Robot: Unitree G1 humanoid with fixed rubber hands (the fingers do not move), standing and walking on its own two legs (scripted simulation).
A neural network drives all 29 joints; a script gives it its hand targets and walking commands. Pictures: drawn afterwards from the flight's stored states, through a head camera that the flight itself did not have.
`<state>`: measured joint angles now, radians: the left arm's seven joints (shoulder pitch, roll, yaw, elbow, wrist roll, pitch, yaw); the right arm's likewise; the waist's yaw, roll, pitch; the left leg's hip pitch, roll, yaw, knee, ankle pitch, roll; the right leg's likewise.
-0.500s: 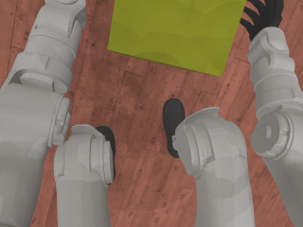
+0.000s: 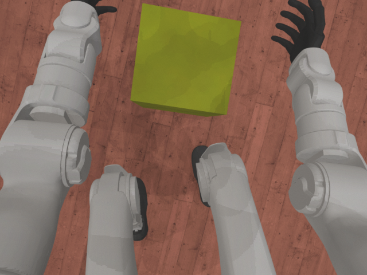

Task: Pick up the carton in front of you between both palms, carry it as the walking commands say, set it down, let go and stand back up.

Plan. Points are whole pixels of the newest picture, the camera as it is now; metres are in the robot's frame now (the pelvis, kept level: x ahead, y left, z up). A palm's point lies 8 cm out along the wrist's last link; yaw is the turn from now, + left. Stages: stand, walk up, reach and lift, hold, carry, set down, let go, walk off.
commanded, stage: set down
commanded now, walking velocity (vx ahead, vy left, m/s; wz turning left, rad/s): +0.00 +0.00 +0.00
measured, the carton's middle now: (182, 73) +0.50 -0.10 -0.33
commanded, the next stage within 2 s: let go in 0.58 s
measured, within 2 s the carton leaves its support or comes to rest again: neither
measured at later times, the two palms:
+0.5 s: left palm out of the picture +0.59 +0.07 +0.04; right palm out of the picture +0.46 -0.31 +0.04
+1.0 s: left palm out of the picture +0.46 +0.12 +0.15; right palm out of the picture +0.38 -0.29 +0.16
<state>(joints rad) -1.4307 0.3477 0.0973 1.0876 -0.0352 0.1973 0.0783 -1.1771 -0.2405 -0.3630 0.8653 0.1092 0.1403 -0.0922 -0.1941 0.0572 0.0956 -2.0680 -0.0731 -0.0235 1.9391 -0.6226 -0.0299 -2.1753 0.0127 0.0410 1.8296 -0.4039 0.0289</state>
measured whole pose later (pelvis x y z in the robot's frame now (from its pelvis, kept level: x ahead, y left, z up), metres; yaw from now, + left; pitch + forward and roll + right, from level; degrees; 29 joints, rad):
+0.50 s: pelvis +0.03 +0.00 +0.13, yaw -1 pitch +47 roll +1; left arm -1.21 0.30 0.14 0.91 0.03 0.24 0.05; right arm -0.97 -0.21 -0.41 0.72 0.07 0.18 -0.02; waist -0.18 0.06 -0.09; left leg -1.75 -0.07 -0.05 1.45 -0.52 -0.03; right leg -1.84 0.02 0.04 1.36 -0.33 0.02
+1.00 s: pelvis +0.07 -0.02 +0.26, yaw +0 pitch +32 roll +2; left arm -0.51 0.08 0.20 0.58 0.13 0.14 0.13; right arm -0.39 -0.21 -0.21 0.55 -0.05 0.10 0.13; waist -0.12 0.01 -0.05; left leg -1.08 -0.05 -0.09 0.87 -0.36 -0.05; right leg -1.18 0.01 0.03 0.85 -0.23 -0.02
